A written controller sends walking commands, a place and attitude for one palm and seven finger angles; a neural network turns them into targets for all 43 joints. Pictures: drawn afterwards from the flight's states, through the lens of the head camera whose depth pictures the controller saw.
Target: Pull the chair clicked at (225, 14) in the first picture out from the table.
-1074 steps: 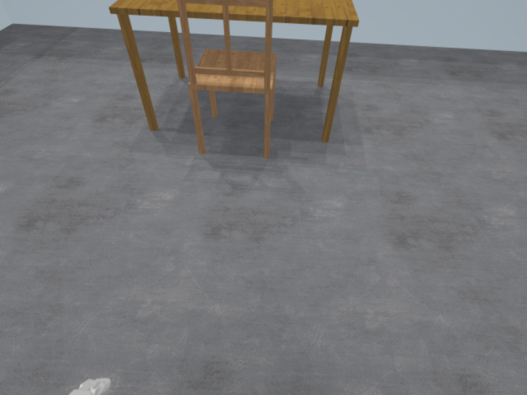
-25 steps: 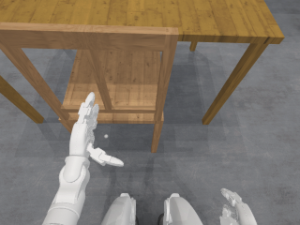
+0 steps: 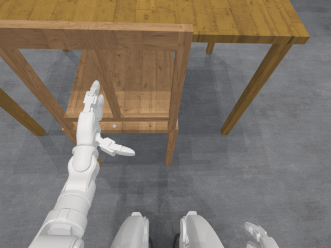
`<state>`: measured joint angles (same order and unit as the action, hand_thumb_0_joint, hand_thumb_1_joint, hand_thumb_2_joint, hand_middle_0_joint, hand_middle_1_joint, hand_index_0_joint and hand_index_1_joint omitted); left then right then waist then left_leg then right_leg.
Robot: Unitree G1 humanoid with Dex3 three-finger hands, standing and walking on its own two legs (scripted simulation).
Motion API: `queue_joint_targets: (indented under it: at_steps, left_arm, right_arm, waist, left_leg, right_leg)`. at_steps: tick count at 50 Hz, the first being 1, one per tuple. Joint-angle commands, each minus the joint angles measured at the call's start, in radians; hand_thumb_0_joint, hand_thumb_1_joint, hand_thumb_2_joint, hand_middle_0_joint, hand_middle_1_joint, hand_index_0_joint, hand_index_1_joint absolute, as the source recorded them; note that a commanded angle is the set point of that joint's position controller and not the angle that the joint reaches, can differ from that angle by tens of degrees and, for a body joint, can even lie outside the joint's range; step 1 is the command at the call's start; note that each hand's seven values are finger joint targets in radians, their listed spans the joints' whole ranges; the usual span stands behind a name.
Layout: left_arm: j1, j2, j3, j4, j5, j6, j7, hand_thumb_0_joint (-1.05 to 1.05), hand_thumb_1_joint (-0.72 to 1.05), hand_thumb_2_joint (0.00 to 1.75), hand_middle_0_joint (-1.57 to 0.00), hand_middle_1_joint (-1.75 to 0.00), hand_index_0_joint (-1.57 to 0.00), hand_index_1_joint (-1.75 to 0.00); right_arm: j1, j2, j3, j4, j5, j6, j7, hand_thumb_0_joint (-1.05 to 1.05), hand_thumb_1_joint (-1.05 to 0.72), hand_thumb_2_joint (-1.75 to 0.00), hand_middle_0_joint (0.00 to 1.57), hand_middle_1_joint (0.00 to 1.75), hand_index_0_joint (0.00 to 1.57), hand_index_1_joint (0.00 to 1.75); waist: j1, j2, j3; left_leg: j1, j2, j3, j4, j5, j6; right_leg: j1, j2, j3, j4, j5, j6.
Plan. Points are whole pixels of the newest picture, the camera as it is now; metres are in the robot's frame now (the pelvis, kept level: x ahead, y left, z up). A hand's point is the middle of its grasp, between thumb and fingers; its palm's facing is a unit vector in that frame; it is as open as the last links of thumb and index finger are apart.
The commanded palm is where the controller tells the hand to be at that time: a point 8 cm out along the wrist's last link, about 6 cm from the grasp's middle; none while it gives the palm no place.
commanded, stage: push the fingers through the gap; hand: left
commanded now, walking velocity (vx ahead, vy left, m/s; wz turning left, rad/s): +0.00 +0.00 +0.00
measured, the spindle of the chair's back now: (108, 88) +0.52 +0.15 +0.02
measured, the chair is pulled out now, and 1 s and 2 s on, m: -0.01 -0.01 0.00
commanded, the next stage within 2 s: hook a spindle and tug to test in 1.06 s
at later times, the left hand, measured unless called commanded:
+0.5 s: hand (114, 106) +0.45 +0.13 +0.03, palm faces +0.03 -1.00 -0.04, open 16.9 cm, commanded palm +0.43 +0.18 +0.02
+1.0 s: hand (117, 99) +0.48 +0.12 +0.02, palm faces +0.03 -1.00 -0.04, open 16.9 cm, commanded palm +0.44 +0.17 +0.02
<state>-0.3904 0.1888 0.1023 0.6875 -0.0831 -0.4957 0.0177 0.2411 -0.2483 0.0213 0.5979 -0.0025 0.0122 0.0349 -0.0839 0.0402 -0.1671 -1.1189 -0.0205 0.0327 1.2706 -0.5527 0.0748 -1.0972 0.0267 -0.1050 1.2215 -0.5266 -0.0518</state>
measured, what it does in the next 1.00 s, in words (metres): stands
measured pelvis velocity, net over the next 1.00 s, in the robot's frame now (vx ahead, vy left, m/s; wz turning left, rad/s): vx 0.00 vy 0.00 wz -0.02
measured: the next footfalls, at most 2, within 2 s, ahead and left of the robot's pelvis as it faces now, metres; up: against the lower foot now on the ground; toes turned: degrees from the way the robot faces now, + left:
none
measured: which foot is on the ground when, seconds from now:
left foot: down 0.00-1.00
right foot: down 0.00-1.00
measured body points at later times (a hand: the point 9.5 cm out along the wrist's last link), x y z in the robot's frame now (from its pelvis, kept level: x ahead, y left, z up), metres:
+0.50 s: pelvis +0.00 +0.00 +0.00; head +0.13 +0.01 +0.43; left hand +0.44 +0.18 +0.03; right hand +0.07 -0.26 -0.12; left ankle +0.02 +0.07 -0.62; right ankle +0.03 -0.09 -0.62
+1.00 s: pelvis +0.00 +0.00 +0.00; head +0.14 +0.01 +0.42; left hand +0.47 +0.18 +0.03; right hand +0.04 -0.26 -0.13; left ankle +0.02 +0.07 -0.62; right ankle +0.03 -0.09 -0.62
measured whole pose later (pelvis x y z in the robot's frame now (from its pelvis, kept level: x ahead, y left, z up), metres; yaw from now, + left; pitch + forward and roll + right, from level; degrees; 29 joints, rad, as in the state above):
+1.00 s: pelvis +0.00 +0.00 +0.00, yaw -1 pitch +26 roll -3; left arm -0.70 0.27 0.26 1.01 -0.05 -0.57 0.00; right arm 0.30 -0.25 0.01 0.62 -0.03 0.06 0.06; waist -0.15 0.04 -0.16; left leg -1.18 0.00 0.04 1.28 -0.55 0.08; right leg -1.17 0.04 -0.10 1.22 -0.51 -0.05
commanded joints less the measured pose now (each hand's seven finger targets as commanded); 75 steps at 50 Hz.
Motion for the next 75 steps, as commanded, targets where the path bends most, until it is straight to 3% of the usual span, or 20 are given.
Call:
queue_joint_targets:
  at_steps: [1, 4, 11, 14, 18, 20, 24, 26, 28, 32, 33, 44, 50, 53, 58, 63, 65, 67, 73, 75]
  left_arm:
    - [-0.424, 0.143, 0.057, -0.25, -0.022, -0.087, -0.003, 0.0, -0.5, 0.3, -0.06, -0.08, -0.06, -0.08]
    - [-0.454, 0.181, 0.094, -0.266, -0.041, -0.117, -0.014, 0.0, -0.5, 0.3, -0.06, -0.08, -0.06, -0.08]
    - [-0.4, 0.144, 0.083, 0.014, -0.021, -0.053, -0.047, 0.0, -0.5, 0.3, -0.06, -0.08, -0.06, -0.08]
    - [-0.443, 0.171, 0.118, 0.017, -0.033, -0.045, -0.048, 0.0, -0.5, 0.3, -0.06, -0.08, -0.06, -0.08]
    - [-0.511, 0.218, 0.159, -0.094, -0.037, -0.109, -0.033, 0.0, -0.5, 0.3, -0.06, -0.08, -0.06, -0.08]
    - [-0.536, 0.238, 0.166, -0.12, -0.023, -0.141, -0.02, 0.0, -0.5, 0.3, -0.06, -0.08, -0.06, -0.08]
    - [-0.601, 0.198, 0.124, 0.019, 0.01, -0.139, -0.018, 0.0, -0.5, 0.3, -0.06, -0.08, -0.06, -0.08]
    - [-0.608, 0.231, 0.151, 0.053, 0.018, -0.13, -0.024, 0.0, -0.5, 0.3, -0.06, -0.08, -0.06, -0.08]
    - [-0.612, 0.194, 0.132, 0.071, 0.006, -0.116, -0.035, 0.0, -0.5, 0.3, -0.06, -0.08, -0.06, -0.08]
    - [-0.611, 0.222, 0.168, 0.076, -0.015, -0.107, -0.045, 0.0, -0.5, 0.3, -0.06, -0.08, -0.06, -0.08]
    - [-0.645, 0.214, 0.153, 0.079, -0.013, -0.109, -0.045, 0.0, -0.5, 0.3, -0.06, -0.08, -0.06, -0.08]
    - [-0.683, 0.254, 0.185, 0.104, 0.029, -0.149, -0.007, 0.0, -0.5, 0.3, -0.06, -0.08, -0.06, -0.08]
    - [-0.692, 0.256, 0.188, 0.116, 0.019, -0.144, -0.022, 0.0, -0.5, 0.3, -0.06, -0.08, -0.06, -0.08]
    - [-0.667, 0.24, 0.177, 0.074, 0.01, -0.148, -0.031, 0.0, -0.5, 0.3, -0.06, -0.08, -0.06, -0.08]
    - [-0.618, 0.224, 0.163, 0.093, 0.003, -0.131, -0.041, 0.0, -0.5, 0.3, -0.06, -0.08, -0.06, -0.08]
    - [-0.606, 0.198, 0.148, 0.04, -0.002, -0.135, -0.031, 0.0, -0.5, 0.3, -0.15, -0.35, -0.15, -0.35]
    - [-0.599, 0.209, 0.156, 0.048, -0.002, -0.137, -0.025, 0.0, -0.5, 0.3, -0.18, -0.46, -0.18, -0.46]
    - [-0.624, 0.162, 0.118, 0.052, 0.004, -0.142, -0.021, 0.0, -0.5, 0.3, -0.22, -0.57, -0.22, -0.57]
    - [-0.679, 0.204, 0.143, 0.075, 0.026, -0.158, -0.004, 0.0, -0.5, 0.3, -0.32, -0.9, -0.32, -0.9]
    - [-0.669, 0.192, 0.13, 0.089, 0.033, -0.158, -0.009, 0.0, -0.39, 0.35, -0.36, -1.01, -0.36, -1.01]
  right_arm:
    - [0.054, -0.151, -0.065, -0.106, -0.004, -0.038, -0.02, 0.0, -0.9, -0.9, 0.2, 0.3, 0.2, 0.3]
    - [0.072, -0.151, -0.068, -0.084, -0.007, -0.049, -0.025, 0.0, -0.9, -0.9, 0.2, 0.3, 0.2, 0.3]
    - [0.115, -0.161, -0.066, -0.059, -0.005, -0.03, -0.01, 0.0, -0.9, -0.9, 0.2, 0.3, 0.2, 0.3]
    - [0.121, -0.164, -0.068, -0.071, -0.005, -0.018, -0.007, 0.0, -0.9, -0.9, 0.2, 0.3, 0.2, 0.3]
    - [0.128, -0.153, -0.07, -0.081, -0.012, -0.023, -0.003, 0.0, -0.9, -0.9, 0.2, 0.3, 0.2, 0.3]
    - [0.133, -0.152, -0.072, -0.071, -0.016, -0.024, -0.003, 0.0, -0.9, -0.9, 0.2, 0.3, 0.2, 0.3]
    - [0.152, -0.158, -0.071, -0.037, -0.021, -0.016, 0.001, 0.0, -0.9, -0.9, 0.2, 0.3, 0.2, 0.3]
    - [0.162, -0.167, -0.075, -0.039, -0.021, -0.012, 0.001, 0.0, -0.9, -0.9, 0.2, 0.3, 0.2, 0.3]
    - [0.163, -0.165, -0.075, -0.042, -0.021, -0.004, 0.003, 0.0, -0.9, -0.9, 0.2, 0.3, 0.2, 0.3]
    - [0.171, -0.168, -0.074, -0.046, -0.021, 0.006, 0.004, 0.0, -0.9, -0.9, 0.2, 0.3, 0.2, 0.3]
    - [0.171, -0.166, -0.073, -0.044, -0.02, 0.009, 0.005, 0.0, -0.9, -0.9, 0.2, 0.3, 0.2, 0.3]
    - [0.185, -0.164, -0.071, -0.043, -0.031, 0.028, 0.012, 0.0, -0.9, -0.9, 0.2, 0.3, 0.2, 0.3]
    - [0.186, -0.163, -0.069, -0.043, -0.029, 0.034, 0.01, 0.0, -0.9, -0.9, 0.2, 0.3, 0.2, 0.3]
    - [0.181, -0.16, -0.072, -0.05, -0.027, 0.034, 0.011, 0.0, -0.9, -0.9, 0.2, 0.3, 0.2, 0.3]
    - [0.184, -0.163, -0.074, -0.045, -0.023, 0.039, 0.013, 0.0, -0.9, -0.9, 0.2, 0.3, 0.2, 0.3]
    - [0.176, -0.158, -0.076, -0.053, -0.023, 0.042, 0.017, 0.0, -0.9, -0.9, 0.2, 0.3, 0.2, 0.3]
    - [0.173, -0.161, -0.077, -0.051, -0.023, 0.043, 0.017, 0.0, -0.9, -0.9, 0.2, 0.3, 0.2, 0.3]
    - [0.168, -0.156, -0.076, -0.049, -0.023, 0.041, 0.018, 0.0, -0.9, -0.9, 0.2, 0.3, 0.2, 0.3]
    - [0.168, -0.161, -0.077, -0.039, -0.03, 0.039, 0.016, 0.0, -0.9, -0.9, 0.2, 0.3, 0.2, 0.3]
    - [0.166, -0.158, -0.076, -0.042, -0.029, 0.038, 0.016, 0.0, -0.9, -0.9, 0.2, 0.3, 0.2, 0.3]
  waist:
    - [-0.036, 0.056, -0.445]
    - [-0.032, 0.065, -0.526]
    - [-0.054, 0.009, -0.371]
    - [-0.05, -0.019, -0.403]
    - [-0.032, 0.042, -0.501]
    - [-0.037, 0.053, -0.522]
    - [-0.087, 0.033, -0.415]
    - [-0.077, 0.048, -0.425]
    - [-0.077, 0.064, -0.461]
    - [-0.063, 0.063, -0.505]
    - [-0.08, 0.049, -0.485]
    - [-0.076, 0.047, -0.471]
    - [-0.083, 0.044, -0.477]
    - [-0.07, 0.088, -0.529]
    - [-0.079, 0.039, -0.479]
    - [-0.068, 0.072, -0.489]
    - [-0.072, 0.034, -0.461]
    - [-0.086, 0.052, -0.451]
    - [-0.085, 0.063, -0.46]
    - [-0.081, 0.066, -0.465]
  left_leg:
    - [0.297, 0.017, -0.108, -0.167, 0.273, -0.051]
    - [0.343, 0.022, -0.111, -0.154, 0.343, -0.056]
    - [0.253, 0.022, -0.112, -0.171, 0.314, -0.053]
    - [0.234, 0.018, -0.098, -0.163, 0.317, -0.047]
    - [0.302, 0.02, -0.097, -0.156, 0.385, -0.053]
    - [0.323, 0.024, -0.1, -0.148, 0.411, -0.056]
    - [0.271, 0.027, -0.109, -0.139, 0.34, -0.052]
    - [0.277, 0.026, -0.111, -0.143, 0.333, -0.053]
    - [0.318, 0.027, -0.114, -0.145, 0.365, -0.057]
    - [0.334, 0.028, -0.117, -0.145, 0.41, -0.06]
    - [0.324, 0.03, -0.119, -0.143, 0.397, -0.057]
    - [0.282, 0.026, -0.111, -0.141, 0.348, -0.051]
    - [0.272, 0.024, -0.105, -0.137, 0.344, -0.046]
    - [0.336, 0.028, -0.108, -0.139, 0.405, -0.054]
    - [0.308, 0.029, -0.106, -0.145, 0.397, -0.05]
    - [0.354, 0.032, -0.113, -0.152, 0.433, -0.058]
    - [0.329, 0.033, -0.114, -0.154, 0.401, -0.058]
    - [0.342, 0.034, -0.122, -0.152, 0.395, -0.058]
    - [0.34, 0.03, -0.126, -0.144, 0.375, -0.062]
    - [0.33, 0.029, -0.127, -0.143, 0.36, -0.059]
  right_leg:
    - [0.206, -0.004, 0.105, -0.164, 0.218, 0.02]
    - [0.233, -0.001, 0.109, -0.157, 0.279, 0.022]
    - [0.186, 0.005, 0.086, -0.16, 0.259, 0.02]
    - [0.22, 0.003, 0.097, -0.165, 0.278, 0.023]
    - [0.249, 0.005, 0.106, -0.148, 0.333, 0.022]
    - [0.243, 0.006, 0.109, -0.139, 0.352, 0.023]
    - [0.156, 0.008, 0.099, -0.142, 0.281, 0.027]
    - [0.153, 0.008, 0.097, -0.14, 0.268, 0.022]
    - [0.146, 0.008, 0.091, -0.143, 0.286, 0.021]
    - [0.172, 0.009, 0.09, -0.138, 0.319, 0.021]
    - [0.162, 0.011, 0.091, -0.142, 0.313, 0.023]
    - [0.168, 0.01, 0.1, -0.142, 0.283, 0.024]
    - [0.189, 0.012, 0.107, -0.149, 0.293, 0.025]
    - [0.186, 0.013, 0.102, -0.142, 0.331, 0.023]
    - [0.194, 0.015, 0.098, -0.154, 0.336, 0.025]
    - [0.175, 0.015, 0.089, -0.148, 0.341, 0.021]
    - [0.179, 0.016, 0.09, -0.155, 0.323, 0.023]
    - [0.14, 0.015, 0.086, -0.149, 0.307, 0.024]
    - [0.121, 0.013, 0.086, -0.139, 0.279, 0.022]
    - [0.127, 0.013, 0.089, -0.139, 0.271, 0.02]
